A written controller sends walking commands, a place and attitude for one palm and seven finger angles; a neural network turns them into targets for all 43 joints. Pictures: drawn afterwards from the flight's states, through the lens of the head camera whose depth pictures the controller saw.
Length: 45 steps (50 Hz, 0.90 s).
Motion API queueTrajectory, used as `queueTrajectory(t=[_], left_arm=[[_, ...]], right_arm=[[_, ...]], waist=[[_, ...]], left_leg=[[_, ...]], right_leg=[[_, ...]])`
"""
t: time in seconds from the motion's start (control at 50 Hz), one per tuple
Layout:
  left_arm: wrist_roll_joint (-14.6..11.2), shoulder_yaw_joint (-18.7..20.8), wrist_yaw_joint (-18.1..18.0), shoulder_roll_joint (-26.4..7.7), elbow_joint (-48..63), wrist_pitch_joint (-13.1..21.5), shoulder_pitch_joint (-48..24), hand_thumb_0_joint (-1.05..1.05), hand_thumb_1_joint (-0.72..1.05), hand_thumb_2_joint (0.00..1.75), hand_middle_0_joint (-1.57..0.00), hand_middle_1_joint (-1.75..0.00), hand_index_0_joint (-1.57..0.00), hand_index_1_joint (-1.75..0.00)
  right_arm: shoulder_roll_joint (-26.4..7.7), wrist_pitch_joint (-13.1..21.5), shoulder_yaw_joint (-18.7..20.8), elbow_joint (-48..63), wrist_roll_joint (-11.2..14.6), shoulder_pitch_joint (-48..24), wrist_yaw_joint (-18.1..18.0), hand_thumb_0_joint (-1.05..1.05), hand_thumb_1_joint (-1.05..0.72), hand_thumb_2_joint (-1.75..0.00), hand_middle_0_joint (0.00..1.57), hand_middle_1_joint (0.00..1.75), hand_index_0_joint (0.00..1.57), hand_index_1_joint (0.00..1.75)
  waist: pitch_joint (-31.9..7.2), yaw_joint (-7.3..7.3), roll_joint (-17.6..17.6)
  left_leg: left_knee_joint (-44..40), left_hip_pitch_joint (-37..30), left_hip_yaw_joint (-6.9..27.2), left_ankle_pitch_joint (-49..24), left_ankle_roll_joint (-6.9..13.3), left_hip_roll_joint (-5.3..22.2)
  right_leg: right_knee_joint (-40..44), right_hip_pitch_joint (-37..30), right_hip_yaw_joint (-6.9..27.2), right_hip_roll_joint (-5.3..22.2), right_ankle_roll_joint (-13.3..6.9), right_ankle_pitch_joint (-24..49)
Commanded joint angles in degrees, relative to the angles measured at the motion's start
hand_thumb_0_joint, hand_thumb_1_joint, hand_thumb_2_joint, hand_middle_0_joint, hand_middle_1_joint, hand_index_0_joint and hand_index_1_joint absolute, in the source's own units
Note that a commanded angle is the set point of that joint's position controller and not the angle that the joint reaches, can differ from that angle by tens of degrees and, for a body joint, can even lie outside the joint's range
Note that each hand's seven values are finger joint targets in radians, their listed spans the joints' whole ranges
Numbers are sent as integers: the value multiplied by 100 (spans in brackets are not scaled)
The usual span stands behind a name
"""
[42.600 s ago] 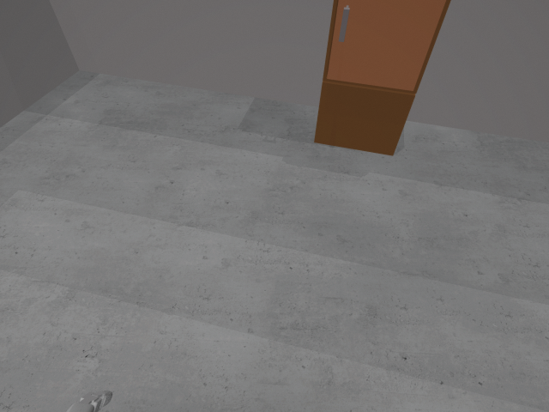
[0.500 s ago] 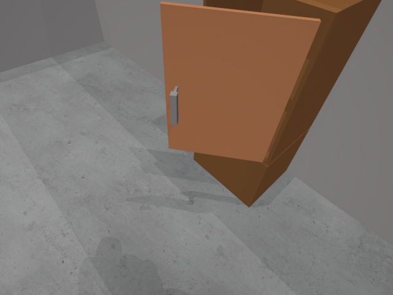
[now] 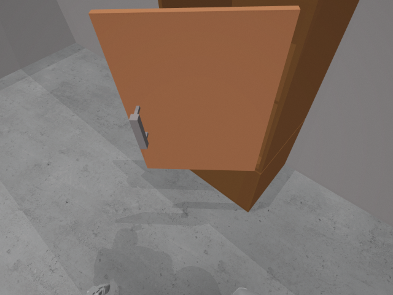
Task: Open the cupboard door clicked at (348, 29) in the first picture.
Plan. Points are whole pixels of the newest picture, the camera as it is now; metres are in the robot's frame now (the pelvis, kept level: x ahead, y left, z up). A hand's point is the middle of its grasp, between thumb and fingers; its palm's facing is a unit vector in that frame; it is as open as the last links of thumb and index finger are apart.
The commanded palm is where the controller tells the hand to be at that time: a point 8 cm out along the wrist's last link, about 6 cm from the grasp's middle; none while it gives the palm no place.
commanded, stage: come to a stop and stand still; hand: left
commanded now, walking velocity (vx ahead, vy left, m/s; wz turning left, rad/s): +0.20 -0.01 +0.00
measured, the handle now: (140, 127) +0.57 +0.19 -0.06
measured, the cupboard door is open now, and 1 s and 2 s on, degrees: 38 38 38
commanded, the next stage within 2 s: look again from close up in 1.98 s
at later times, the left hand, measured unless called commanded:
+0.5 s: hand out of the picture +0.06 +0.20 -0.18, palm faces +0.11 -0.98 -0.18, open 7.4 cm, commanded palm none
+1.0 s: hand out of the picture -0.02 +0.16 -0.15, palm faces +0.07 -0.98 -0.20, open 7.4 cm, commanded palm none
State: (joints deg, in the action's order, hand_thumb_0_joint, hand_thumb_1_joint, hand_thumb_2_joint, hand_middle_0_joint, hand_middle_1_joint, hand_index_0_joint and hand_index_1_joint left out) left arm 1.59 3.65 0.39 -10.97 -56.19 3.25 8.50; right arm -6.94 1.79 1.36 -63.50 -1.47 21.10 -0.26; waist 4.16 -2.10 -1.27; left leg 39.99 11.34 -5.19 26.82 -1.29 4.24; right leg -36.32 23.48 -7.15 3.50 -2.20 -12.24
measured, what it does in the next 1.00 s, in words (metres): steps on the spot: left foot, then right foot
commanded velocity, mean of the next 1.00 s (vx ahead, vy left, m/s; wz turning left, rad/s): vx -0.03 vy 0.03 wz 0.00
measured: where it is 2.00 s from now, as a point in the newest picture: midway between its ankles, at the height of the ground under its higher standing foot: outside the picture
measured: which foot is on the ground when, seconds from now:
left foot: up 0.00-0.42, down 0.44-0.90, up 0.92-1.00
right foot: down 0.00-0.46, up 0.48-0.88, down 0.90-1.00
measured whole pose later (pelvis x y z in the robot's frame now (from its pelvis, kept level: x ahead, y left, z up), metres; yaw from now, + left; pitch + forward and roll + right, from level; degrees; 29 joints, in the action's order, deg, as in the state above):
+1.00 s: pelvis +0.00 -0.01 +0.02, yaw +1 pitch +0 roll +2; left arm 1.2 2.0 -1.1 -8.2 -60.8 -0.9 20.5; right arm -10.9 -3.5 3.5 -62.2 -1.7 19.0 0.2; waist -1.7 -0.2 0.5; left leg 42.0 26.2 -3.4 16.1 -1.6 0.6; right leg -20.4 2.5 -3.5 1.4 -1.4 -18.2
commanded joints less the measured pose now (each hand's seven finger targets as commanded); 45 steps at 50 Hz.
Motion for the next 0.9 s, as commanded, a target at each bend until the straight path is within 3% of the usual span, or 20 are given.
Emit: queueTrajectory(t=[0.0, 0.04, 0.1, 0.18, 0.24, 0.32, 0.38, 0.4, 0.42, 0.44, 0.46, 0.48, 0.56, 0.62, 0.72, 0.78, 0.82, 0.84, 0.86, 0.88], left_arm=[[-50, 161, -137, -817, -258, -22, 1592, 0, 90, 90, -20, -30, -20, -30], [-66, -6, -157, -417, -107, 13, 1017, 0, 90, 90, -20, -30, -20, -30], [-20, -114, -211, -334, -44, 33, 686, 0, 90, 90, -20, -30, -20, -30], [-21, 47, -294, -671, -36, -145, 1060, 0, 90, 90, -20, -30, -20, -30], [-12, 117, -315, -784, -27, -231, 1121, 0, 90, 90, -20, -30, -20, -30], [32, 149, -324, -816, 102, -320, 912, 0, 90, 90, -20, -30, -20, -30], [-3, 139, -308, -795, 142, -374, 750, 0, 90, 90, -20, -30, -20, -30], [-35, 97, -298, -644, 173, -400, 827, 0, 90, 90, -20, -30, -20, -30], [-84, 34, -285, -327, 216, -441, 1088, 0, 90, 90, -20, -30, -20, -30], [-99, 4, -326, -305, 213, -471, 1071, 0, 90, 90, -20, -30, -20, -30], [-82, 41, -347, -393, 245, -508, 1033, 0, 90, 90, -20, -30, -20, -30], [-56, 63, -339, -317, 204, -556, 1006, 0, 90, 90, -20, -30, -20, -30], [-6, 71, -239, -324, -5, -557, 1211, 0, 90, 90, -20, -30, -20, -30], [-6, 70, -181, -315, -13, -578, 1220, 0, 90, 90, -20, -30, -20, -30], [-3, -16, -115, -188, -11, -570, 976, 0, 90, 90, -20, -30, -20, -30], [-33, -70, -105, -77, -177, -536, 1310, 0, 90, 90, -20, -30, -20, -30], [-66, -56, -97, -80, -452, -520, 1965, 0, 90, 90, -20, -30, -20, -30], [-51, -17, -123, -213, -557, -503, 2299, 0, 90, 90, -20, -30, -20, -30], [18, 47, -169, -551, -566, -487, 2422, 0, 90, 90, -20, -30, -20, -30], [42, 84, -202, -903, -368, -473, 1899, 0, 90, 90, -20, -30, -20, -30]], right_arm=[[-523, 61, 153, 506, 31, -271, -27, 0, -90, -90, 20, 30, 20, 30], [-457, -13, 131, 400, 13, -307, -9, 0, -90, -90, 20, 30, 20, 30], [-95, -161, 3, 142, 86, 92, -61, 0, -90, -90, 20, 30, 20, 30], [-308, -332, 105, 420, 95, -375, -90, 0, -90, -90, 20, 30, 20, 30], [-545, -402, 188, 680, 67, -763, -101, 0, -90, -90, 20, 30, 20, 30], [-583, -407, 228, 887, 97, -989, -101, 0, -90, -90, 20, 30, 20, 30], [-551, -342, 243, 789, 92, -653, -108, 0, -90, -90, 20, 30, 20, 30], [-750, -289, 266, 770, 64, -514, -123, 0, -90, -90, 20, 30, 20, 30], [-1160, -223, 311, 885, 25, -531, -133, 0, -90, -90, 20, 30, 20, 30], [-1364, -265, 326, 971, 46, -580, -167, 0, -90, -90, 20, 30, 20, 30], [-1304, -278, 289, 1056, 18, -761, -167, 0, -90, -90, 20, 30, 20, 30], [-1089, -227, 221, 1136, 14, -996, -214, 0, -90, -90, 20, 30, 20, 30], [-928, -154, 143, 1190, 26, -1178, -243, 0, -90, -90, 20, 30, 20, 30], [-984, -146, 183, 1036, 29, -883, -238, 0, -90, -90, 20, 30, 20, 30], [-1089, -184, 279, 807, -44, -496, -173, 0, -90, -90, 20, 30, 20, 30], [-1157, -216, 328, 719, -88, -452, -119, 0, -90, -90, 20, 30, 20, 30], [-1175, -276, 351, 662, -62, -571, -104, 0, -90, -90, 20, 30, 20, 30], [-1006, -305, 330, 678, -24, -671, -94, 0, -90, -90, 20, 30, 20, 30], [-650, -333, 259, 735, 43, -732, -87, 0, -90, -90, 20, 30, 20, 30], [-452, -338, 206, 877, 40, -952, -55, 0, -90, -90, 20, 30, 20, 30]], waist=[[-506, 710, 1635], [-138, 358, 818], [-345, 69, 576], [-647, 394, 631], [-597, 466, 932], [-510, 399, 1034], [-624, 148, 832], [-778, 120, 296], [-1012, 193, -1017], [-1016, 102, -1298], [-843, 149, -915], [-620, 255, -1107], [-748, 329, -337], [-952, 215, -434], [-717, 0, -737], [-516, 92, -889], [-556, 358, -677], [-468, 494, -299], [-299, 552, 863], [328, 488, 1867]], left_leg=[[3126, 2629, 331, 324, 212, 147], [2837, 2168, 394, -397, 77, 290], [1377, 1163, 214, -654, -130, 76], [744, 1394, 108, -681, -217, -238], [968, 1677, 309, -457, -219, -280], [469, 1286, 430, -426, -141, -292], [-1118, 71, 221, -1863, -76, -287], [-1490, -570, 471, -3182, 92, 155], [-1664, -938, 1823, -5482, 713, 1411], [-1874, -340, 2104, -6271, 1404, 1957], [-1907, 236, 1722, -5418, 1551, 1909], [-2216, 658, 1838, -4572, 1463, 1662], [-2350, 287, 1494, -2915, 1172, 1133], [-2634, -158, 1615, -1773, 1052, 1151], [-3112, -160, 1866, -363, 885, 1126], [-3352, 258, 1738, 176, 680, 858], [-3256, 687, 1271, 534, 333, 527], [-2841, 1165, 898, 499, 81, 211], [-1497, 1754, 309, 230, -149, -317], [-305, 2199, 82, -127, -150, -466]], right_leg=[[2164, -2283, 2554, 1947, -893, 234], [2225, -1351, 1619, 1626, -698, 1347], [1771, -979, 584, 1220, -560, 4077], [1294, -1795, 825, 1391, -776, 4876], [1196, -2001, 1128, 1627, -934, 5085], [1092, -1643, 1173, 1633, -990, 4369], [608, -1120, 938, 1251, -568, 3058], [191, -808, 679, 840, -260, 1884], [-666, -127, 209, 96, 194, -645], [-1948, -241, 508, -265, 261, -2533], [-2648, -372, 833, -214, 191, -2461], [-2968, -179, 990, -238, 219, -2200], [-3237, 172, 1081, -229, 362, -1148], [-2614, 135, 978, -170, 418, -1189], [-945, -408, 623, -167, 340, -1730], [225, -1139, 266, -398, 177, -1808], [1476, -2058, -32, -545, 91, -1151], [2041, -2523, 172, -348, 7, -959], [2808, -2433, 1402, 639, -310, -2092], [3574, -1476, 2564, 1714, -663, -3201]])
